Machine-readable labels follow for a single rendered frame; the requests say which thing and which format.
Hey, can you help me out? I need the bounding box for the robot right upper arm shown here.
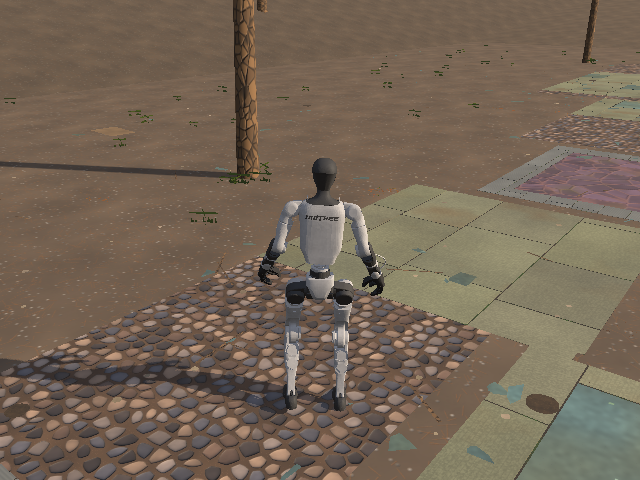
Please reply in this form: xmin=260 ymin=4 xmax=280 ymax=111
xmin=344 ymin=202 xmax=371 ymax=258

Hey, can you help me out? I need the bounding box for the left robot foot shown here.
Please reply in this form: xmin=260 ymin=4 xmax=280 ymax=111
xmin=283 ymin=384 xmax=298 ymax=410

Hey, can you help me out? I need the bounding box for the right robot forearm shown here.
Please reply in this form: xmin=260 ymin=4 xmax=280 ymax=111
xmin=361 ymin=242 xmax=382 ymax=279

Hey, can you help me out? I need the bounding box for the right robot hand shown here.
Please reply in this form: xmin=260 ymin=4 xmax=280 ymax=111
xmin=362 ymin=273 xmax=385 ymax=296

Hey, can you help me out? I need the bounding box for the left robot forearm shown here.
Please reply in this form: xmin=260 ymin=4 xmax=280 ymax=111
xmin=261 ymin=238 xmax=280 ymax=270

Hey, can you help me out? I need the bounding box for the robot left upper arm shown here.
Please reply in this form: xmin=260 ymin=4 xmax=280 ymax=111
xmin=271 ymin=200 xmax=302 ymax=254

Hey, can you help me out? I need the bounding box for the right robot thigh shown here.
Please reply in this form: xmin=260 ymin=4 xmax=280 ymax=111
xmin=332 ymin=279 xmax=354 ymax=348

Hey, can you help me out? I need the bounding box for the left robot hand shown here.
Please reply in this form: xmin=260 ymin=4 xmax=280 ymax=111
xmin=258 ymin=265 xmax=281 ymax=285

